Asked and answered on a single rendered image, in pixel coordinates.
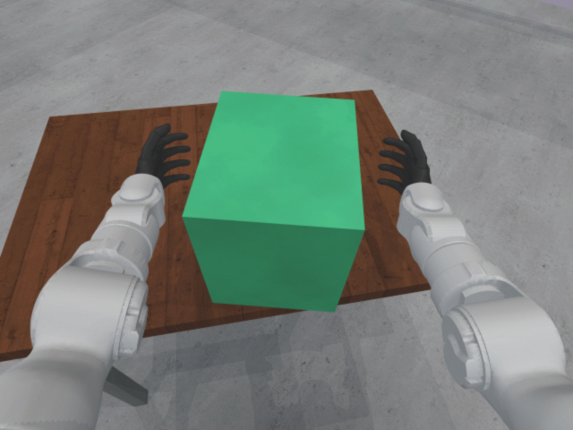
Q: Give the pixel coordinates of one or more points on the robot right hand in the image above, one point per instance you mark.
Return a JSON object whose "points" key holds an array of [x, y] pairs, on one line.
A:
{"points": [[416, 169]]}

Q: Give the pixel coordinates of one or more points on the left robot upper arm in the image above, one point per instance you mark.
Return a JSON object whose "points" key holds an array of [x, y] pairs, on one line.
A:
{"points": [[89, 319]]}

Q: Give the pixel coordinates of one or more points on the robot left forearm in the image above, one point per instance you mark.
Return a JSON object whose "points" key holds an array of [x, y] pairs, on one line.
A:
{"points": [[124, 240]]}

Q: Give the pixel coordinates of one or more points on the robot left hand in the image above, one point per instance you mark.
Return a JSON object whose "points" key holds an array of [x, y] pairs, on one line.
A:
{"points": [[153, 155]]}

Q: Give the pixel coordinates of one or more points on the right robot upper arm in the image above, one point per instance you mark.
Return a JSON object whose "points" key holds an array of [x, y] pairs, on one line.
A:
{"points": [[508, 350]]}

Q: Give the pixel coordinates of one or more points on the carton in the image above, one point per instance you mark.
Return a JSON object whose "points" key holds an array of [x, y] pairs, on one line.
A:
{"points": [[275, 211]]}

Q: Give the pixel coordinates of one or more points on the robot right forearm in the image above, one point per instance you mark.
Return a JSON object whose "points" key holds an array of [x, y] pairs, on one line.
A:
{"points": [[447, 256]]}

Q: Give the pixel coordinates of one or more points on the table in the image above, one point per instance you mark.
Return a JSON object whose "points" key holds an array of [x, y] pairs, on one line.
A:
{"points": [[83, 160]]}

